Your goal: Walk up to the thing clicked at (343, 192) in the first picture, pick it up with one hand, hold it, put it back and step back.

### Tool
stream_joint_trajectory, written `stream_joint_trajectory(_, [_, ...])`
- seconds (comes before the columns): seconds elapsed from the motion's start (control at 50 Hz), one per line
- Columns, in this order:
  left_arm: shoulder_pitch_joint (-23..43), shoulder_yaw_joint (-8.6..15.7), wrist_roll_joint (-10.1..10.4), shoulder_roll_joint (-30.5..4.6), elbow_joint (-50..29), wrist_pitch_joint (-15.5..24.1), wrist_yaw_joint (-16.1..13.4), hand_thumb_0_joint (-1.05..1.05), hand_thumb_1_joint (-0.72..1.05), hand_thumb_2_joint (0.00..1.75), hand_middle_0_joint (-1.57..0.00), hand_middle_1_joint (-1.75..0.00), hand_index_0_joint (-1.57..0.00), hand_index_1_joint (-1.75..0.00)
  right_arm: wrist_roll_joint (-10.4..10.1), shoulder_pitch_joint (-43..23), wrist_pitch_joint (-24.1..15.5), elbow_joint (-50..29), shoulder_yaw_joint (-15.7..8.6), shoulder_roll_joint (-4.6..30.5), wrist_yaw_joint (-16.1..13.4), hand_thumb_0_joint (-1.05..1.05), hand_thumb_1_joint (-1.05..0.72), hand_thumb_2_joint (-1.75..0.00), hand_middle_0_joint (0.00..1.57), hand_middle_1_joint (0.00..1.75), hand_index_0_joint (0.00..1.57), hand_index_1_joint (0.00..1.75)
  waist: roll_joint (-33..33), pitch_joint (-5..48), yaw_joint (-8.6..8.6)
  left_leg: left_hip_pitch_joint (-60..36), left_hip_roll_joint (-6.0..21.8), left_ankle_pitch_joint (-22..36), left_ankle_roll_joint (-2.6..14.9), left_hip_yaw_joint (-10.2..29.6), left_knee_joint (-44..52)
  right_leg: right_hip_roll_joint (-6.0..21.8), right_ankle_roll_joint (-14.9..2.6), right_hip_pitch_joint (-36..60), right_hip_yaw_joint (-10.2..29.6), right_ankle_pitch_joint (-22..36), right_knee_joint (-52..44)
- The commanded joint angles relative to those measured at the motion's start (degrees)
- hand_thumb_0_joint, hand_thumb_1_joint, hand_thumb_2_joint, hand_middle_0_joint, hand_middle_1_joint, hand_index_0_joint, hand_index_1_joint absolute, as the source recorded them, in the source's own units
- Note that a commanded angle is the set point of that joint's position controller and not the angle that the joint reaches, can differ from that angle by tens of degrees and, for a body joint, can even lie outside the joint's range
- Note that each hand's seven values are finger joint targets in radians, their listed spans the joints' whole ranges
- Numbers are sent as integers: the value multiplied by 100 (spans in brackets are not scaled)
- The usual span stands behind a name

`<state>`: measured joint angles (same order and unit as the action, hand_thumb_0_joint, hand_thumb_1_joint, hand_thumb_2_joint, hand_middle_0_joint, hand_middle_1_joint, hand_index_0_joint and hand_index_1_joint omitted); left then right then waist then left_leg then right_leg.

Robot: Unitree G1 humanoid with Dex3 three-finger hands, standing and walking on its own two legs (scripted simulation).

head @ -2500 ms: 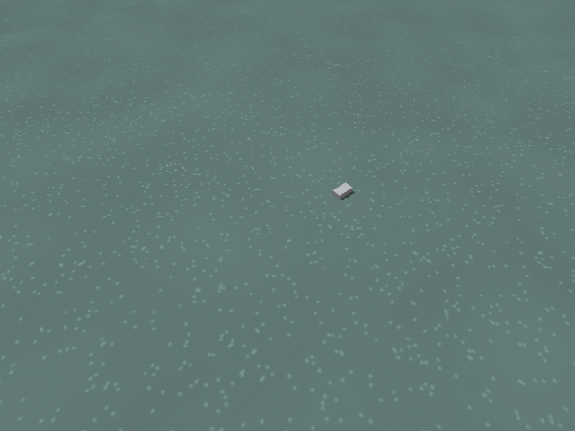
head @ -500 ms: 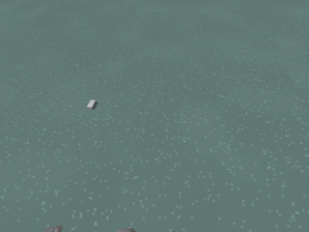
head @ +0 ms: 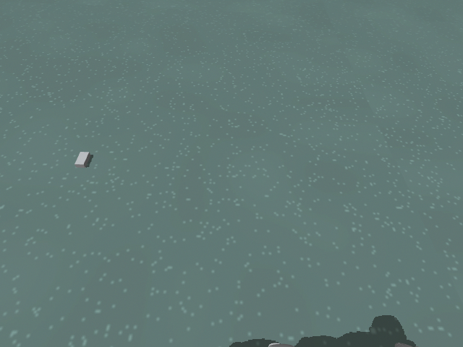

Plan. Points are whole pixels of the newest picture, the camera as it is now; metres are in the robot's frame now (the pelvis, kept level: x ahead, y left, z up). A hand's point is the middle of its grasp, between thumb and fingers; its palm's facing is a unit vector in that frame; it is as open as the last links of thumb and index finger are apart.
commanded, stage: walk up
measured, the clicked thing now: (82, 159) +1.14 +0.81 -0.75
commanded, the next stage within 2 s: stand in 0.78 s
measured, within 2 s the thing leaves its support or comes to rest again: neither
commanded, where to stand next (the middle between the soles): +0.08 +0.01 m, yaw -4 degrees
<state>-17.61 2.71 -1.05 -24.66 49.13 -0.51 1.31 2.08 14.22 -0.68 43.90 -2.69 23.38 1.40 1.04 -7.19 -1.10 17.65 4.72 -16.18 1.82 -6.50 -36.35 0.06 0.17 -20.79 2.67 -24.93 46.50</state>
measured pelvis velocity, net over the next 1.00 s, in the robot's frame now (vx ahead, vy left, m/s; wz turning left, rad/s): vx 0.00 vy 0.00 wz -0.10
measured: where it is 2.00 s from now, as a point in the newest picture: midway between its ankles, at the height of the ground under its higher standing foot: outside the picture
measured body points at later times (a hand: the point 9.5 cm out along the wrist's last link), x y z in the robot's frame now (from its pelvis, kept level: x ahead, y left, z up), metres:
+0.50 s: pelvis +0.01 +0.00 +0.00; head +0.02 +0.00 +0.45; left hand +0.15 +0.28 -0.12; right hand +0.05 -0.31 -0.12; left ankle +0.03 +0.13 -0.73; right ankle +0.02 -0.14 -0.73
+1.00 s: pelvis +0.00 +0.00 +0.02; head +0.01 -0.01 +0.47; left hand +0.12 +0.29 -0.11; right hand +0.05 -0.31 -0.12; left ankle +0.03 +0.13 -0.73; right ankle +0.02 -0.14 -0.73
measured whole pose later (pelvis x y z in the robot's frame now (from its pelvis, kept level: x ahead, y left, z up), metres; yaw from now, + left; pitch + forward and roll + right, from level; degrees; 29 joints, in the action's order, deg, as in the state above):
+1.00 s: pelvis +0.00 +0.00 +0.02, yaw -6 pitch -3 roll +0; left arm -4.8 -0.6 -0.4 -20.4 65.0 0.9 0.8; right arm 0.4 5.7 -0.7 64.2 -0.1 20.4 0.8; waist -0.4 -4.4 -1.1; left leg 7.6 2.1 -10.9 -1.3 -2.3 -21.3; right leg -0.2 1.4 -9.9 5.1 -9.5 22.1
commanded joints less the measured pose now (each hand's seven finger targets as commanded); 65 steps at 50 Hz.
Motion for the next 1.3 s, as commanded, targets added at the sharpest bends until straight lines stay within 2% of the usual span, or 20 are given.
stream_joint_trajectory(0.0, [-505, 335, -32, -862, -156, 278, -171, 0, 90, 90, -20, -30, -20, -30, -71, -228, 64, -461, -456, 1418, -38, 0, -90, -90, 20, 30, 20, 30, -1024, 815, 150, -64, 1064, 189, 887, 1027, 543, -246, -113, 812, -592, 678, -1405])
stream_joint_trajectory(0.02, [-615, 364, -49, -902, -98, 319, -208, 0, 90, 90, -20, -30, -20, -30, -109, -241, 91, -449, -378, 1242, -39, 0, -90, -90, 20, 30, 20, 30, -789, 859, 250, 62, 948, 409, 711, 870, 39, -253, -174, 1064, -410, 824, -1781])
stream_joint_trajectory(0.04, [-488, 412, -82, -1077, -125, 359, -244, 0, 90, 90, -20, -30, -20, -30, -146, -115, 101, -436, -282, 951, -50, 0, -90, -90, 20, 30, 20, 30, -156, 828, 209, 412, 693, 228, 434, 663, -551, 8, -312, 1246, 297, 825, -2122])
stream_joint_trajectory(0.06, [-267, 467, -138, -1416, -266, 418, -269, 0, 90, 90, -20, -30, -20, -30, -200, -107, 99, -501, -161, 609, -37, 0, -90, -90, 20, 30, 20, 30, 987, 607, 122, 1145, 107, -632, -4, 326, -1360, 1228, -745, 1127, 2408, 1090, -2617])
stream_joint_trajectory(0.08, [30, 438, -106, -1590, -372, 427, -281, 0, 90, 90, -20, -30, -20, -30, -200, -361, 148, -451, -217, 849, -94, 0, -90, -90, 20, 30, 20, 30, 717, 381, 162, 1054, -94, -1653, -98, 738, -1642, 1785, -1391, 515, 2957, 1072, -2669])
stream_joint_trajectory(0.1, [159, 418, -74, -1660, -377, 399, -279, 0, 90, 90, -20, -30, -20, -30, -161, -274, 137, -306, -307, 1079, -138, 0, -90, -90, 20, 30, 20, 30, 802, 268, 133, 651, 26, -1867, -116, 871, -1749, 1871, -1646, 53, 2988, 1494, -2434])
stream_joint_trajectory(0.16, [354, 302, -14, -1246, -326, 429, -290, 0, 90, 90, -20, -30, -20, -30, -236, -228, 64, 12, -272, 1019, -113, 0, -90, -90, 20, 30, 20, 30, 853, 365, 15, 629, -22, -1329, -23, 836, -1284, 1194, -1142, 503, 1802, 2246, -2197])
stream_joint_trajectory(0.24, [480, 271, 4, -1201, -295, 402, -272, 0, 90, 90, -20, -30, -20, -30, -206, -69, 14, 301, -195, 947, -137, 0, -90, -90, 20, 30, 20, 30, 1046, 774, 57, -96, -225, -920, -36, 564, -404, 877, -955, 542, 1374, 2592, -1869])
stream_joint_trajectory(0.28, [750, 223, 71, -1042, -304, 333, -253, 0, 90, 90, -20, -30, -20, -30, -183, 142, -95, 514, -201, 923, -152, 0, -90, -90, 20, 30, 20, 30, 775, 983, -108, -915, -210, 287, -22, 607, 749, 730, -710, 289, 999, 2716, -1395])
stream_joint_trajectory(0.3, [819, 163, 108, -845, -337, 318, -254, 0, 90, 90, -20, -30, -20, -30, -125, 248, -155, 587, -265, 1119, -187, 0, -90, -90, 20, 30, 20, 30, 359, 1199, -168, -1247, 277, 859, 176, 1275, 1110, 551, -459, 61, 814, 2593, -924])
stream_joint_trajectory(0.32, [712, 106, 176, -645, -281, 300, -250, 0, 90, 90, -20, -30, -20, -30, -114, -9, -218, 550, -283, 1370, -198, 0, -90, -90, 20, 30, 20, 30, -304, 1161, 24, -1194, 904, 1229, 465, 2126, 1358, 55, -211, -61, 404, 1992, -577])
stream_joint_trajectory(0.34, [623, 131, 173, -788, -65, 270, -280, 0, 90, 90, -20, -30, -20, -30, -154, -418, -217, 534, -264, 1493, -166, 0, -90, -90, 20, 30, 20, 30, -501, 997, 179, -626, 1236, 1025, 842, 2333, 1249, -6, -156, 302, 124, 915, -705])
stream_joint_trajectory(0.38, [533, 129, 88, -877, 179, 337, -271, 0, 90, 90, -20, -30, -20, -30, -181, -798, -189, 586, -158, 1221, -121, 0, -90, -90, 20, 30, 20, 30, -417, 945, 335, -256, 803, 1264, 522, 1557, 899, 192, -263, 1043, 463, 1367, -1535])
stream_joint_trajectory(0.44, [919, 136, 112, -977, 262, 357, -218, 0, 90, 90, -20, -30, -20, -30, -200, -623, -180, 765, -80, 1010, -141, 0, -90, -90, 20, 30, 20, 30, -471, 813, 137, -188, 212, 567, 68, 962, 994, 409, -445, 1055, 740, 2324, -1531])
stream_joint_trajectory(0.58, [1321, 31, 84, -885, 647, 303, -174, 0, 90, 90, -20, -30, -20, -30, -187, -918, -146, 1081, -42, 976, -115, 0, -90, -90, 20, 30, 20, 30, -231, 588, 110, -395, 307, -246, 108, 979, 1474, 354, -356, 860, 853, 1616, -2158])
stream_joint_trajectory(0.74, [1608, -2, 72, -850, 955, 311, -152, 0, 90, 90, -20, -30, -20, -30, -178, -949, -130, 1411, -26, 962, -91, 0, -90, -90, 20, 30, 20, 30, 143, 760, 27, -1101, 222, 27, 37, 740, 1523, 475, -291, 640, 1042, 1460, -2738])
stream_joint_trajectory(0.76, [1639, -47, 41, -888, 998, 323, -144, 0, 90, 90, -20, -30, -20, -30, -194, -980, -124, 1428, -17, 918, -104, 0, -90, -90, 20, 30, 20, 30, 100, 812, -62, -1125, 263, 452, -23, 929, 1644, 580, -216, 792, 882, 2001, -2748])
stream_joint_trajectory(0.9, [1569, -68, 90, -813, 1234, 283, -149, 0, 90, 90, -20, -30, -20, -30, -176, -1104, -148, 1654, -22, 997, -129, 0, -90, -90, 20, 30, 20, 30, -39, 1016, 35, -1317, 342, 845, -74, 972, 1927, 538, -135, 1147, 658, 2312, -2750])
stream_joint_trajectory(1.06, [1499, -74, 63, -836, 1336, 237, -149, 0, 90, 90, -20, -30, -20, -30, -151, -1162, -106, 1824, -27, 978, -118, 0, -90, -90, 20, 30, 20, 30, -123, 683, 68, -1046, 302, -61, -90, 1040, 2196, 520, -118, 946, 643, 1338, -3020])
stream_joint_trajectory(1.28, [1493, -74, 75, -822, 1320, 273, -170, 0, 90, 90, -20, -30, -20, -30, -158, -1143, -108, 1863, -15, 935, -116, 0, -90, -90, 20, 30, 20, 30, -58, 879, 40, -1176, 280, 603, -95, 998, 2053, 610, -112, 1113, 596, 1968, -3018])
